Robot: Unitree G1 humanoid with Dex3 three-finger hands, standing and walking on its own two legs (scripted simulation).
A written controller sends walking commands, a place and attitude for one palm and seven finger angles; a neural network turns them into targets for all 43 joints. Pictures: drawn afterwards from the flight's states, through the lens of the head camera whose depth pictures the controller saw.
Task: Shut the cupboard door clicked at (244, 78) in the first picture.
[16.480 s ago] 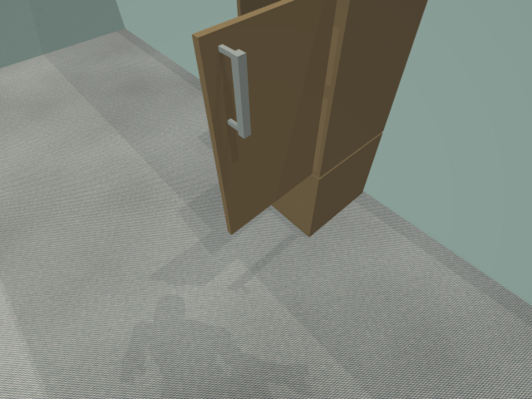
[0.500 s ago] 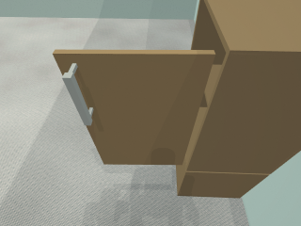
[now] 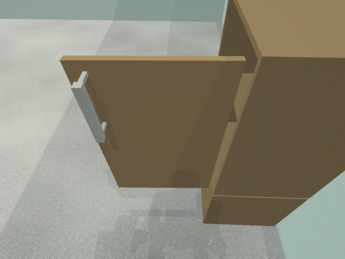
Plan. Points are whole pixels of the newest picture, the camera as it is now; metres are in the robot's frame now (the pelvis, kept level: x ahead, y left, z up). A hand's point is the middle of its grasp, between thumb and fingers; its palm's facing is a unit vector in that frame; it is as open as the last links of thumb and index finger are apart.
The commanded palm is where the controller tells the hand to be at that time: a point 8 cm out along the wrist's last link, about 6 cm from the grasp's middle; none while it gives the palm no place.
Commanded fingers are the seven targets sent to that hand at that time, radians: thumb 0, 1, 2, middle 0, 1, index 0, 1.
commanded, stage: look again from close up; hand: left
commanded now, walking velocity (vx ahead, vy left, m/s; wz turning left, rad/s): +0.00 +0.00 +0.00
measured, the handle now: (93, 110) +0.41 +0.21 +0.13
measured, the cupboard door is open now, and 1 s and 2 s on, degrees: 92 92 92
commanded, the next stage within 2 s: raise the hand and make a fist in 0.16 s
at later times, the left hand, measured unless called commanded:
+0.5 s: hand (94, 216) +0.20 +0.18 +0.01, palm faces +0.18 -0.98 -0.03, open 7.0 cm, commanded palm +0.11 +0.23 -0.04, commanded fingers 0.00 0.90 0.90 -0.42 -0.54 -0.42 -0.54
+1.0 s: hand (84, 228) +0.18 +0.20 +0.02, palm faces +0.02 -1.00 -0.05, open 4.6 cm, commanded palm +0.14 +0.24 +0.03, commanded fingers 0.00 0.90 0.90 -0.88 -1.04 -0.88 -1.04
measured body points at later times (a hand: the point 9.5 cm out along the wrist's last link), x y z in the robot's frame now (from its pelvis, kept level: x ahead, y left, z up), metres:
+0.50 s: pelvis -0.01 -0.01 -0.03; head +0.00 -0.02 +0.42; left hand +0.19 +0.24 +0.01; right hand +0.15 -0.26 -0.11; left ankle -0.02 +0.11 -0.74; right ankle +0.06 -0.14 -0.74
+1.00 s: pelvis +0.00 -0.01 -0.06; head +0.04 +0.00 +0.39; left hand +0.17 +0.25 +0.02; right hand +0.20 -0.18 -0.13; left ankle -0.03 +0.11 -0.74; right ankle +0.06 -0.14 -0.74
